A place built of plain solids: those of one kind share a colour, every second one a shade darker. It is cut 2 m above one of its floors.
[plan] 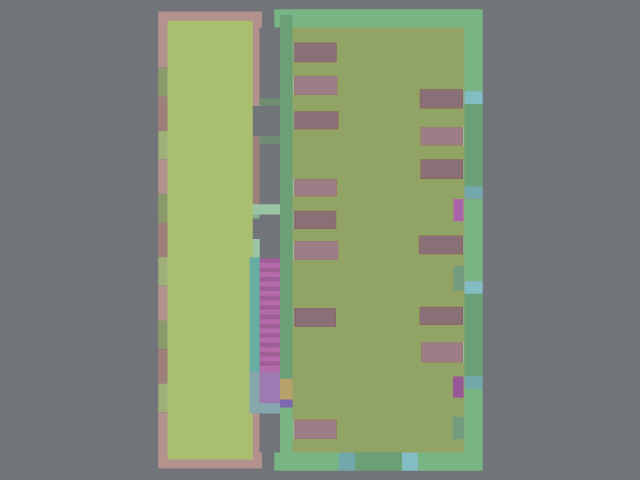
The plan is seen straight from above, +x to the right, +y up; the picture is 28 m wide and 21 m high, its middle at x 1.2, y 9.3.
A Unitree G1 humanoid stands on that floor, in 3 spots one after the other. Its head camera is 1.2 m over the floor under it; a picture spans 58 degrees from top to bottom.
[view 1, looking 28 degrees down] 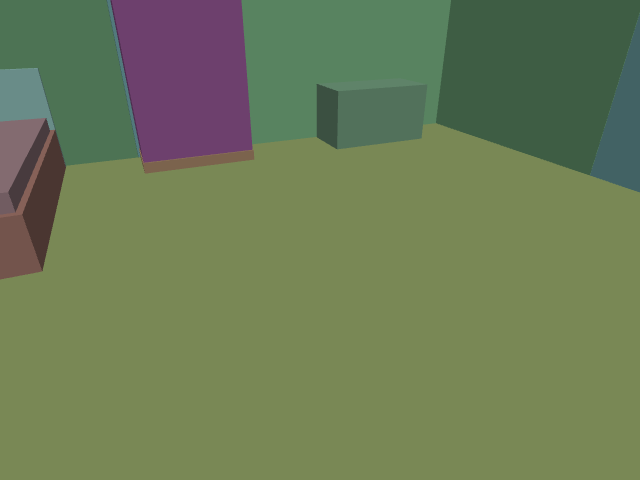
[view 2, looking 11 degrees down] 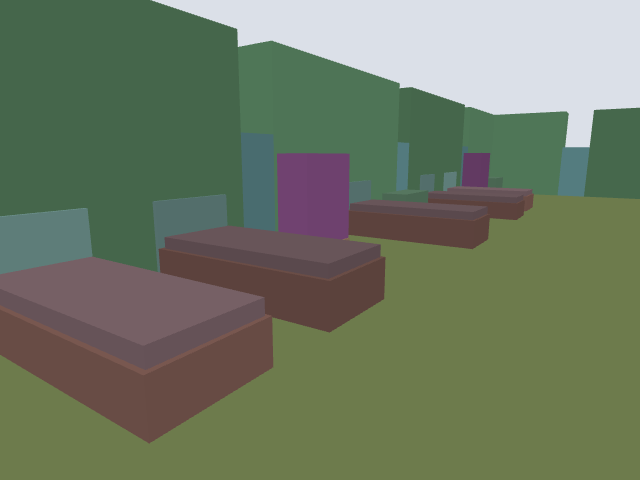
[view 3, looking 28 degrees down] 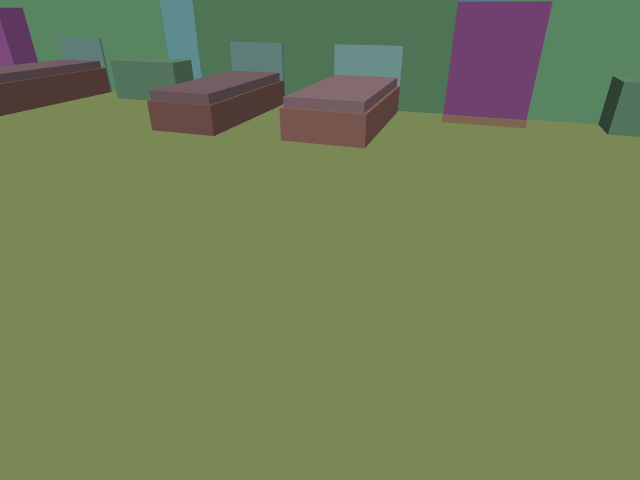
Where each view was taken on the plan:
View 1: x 3.30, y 3.40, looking -24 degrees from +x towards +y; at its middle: floor_dorter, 2.56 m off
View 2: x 4.08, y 15.20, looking -56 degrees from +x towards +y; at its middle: bed_pallet_dorter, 3.77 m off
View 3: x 1.55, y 3.00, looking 19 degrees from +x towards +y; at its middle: floor_dorter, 2.56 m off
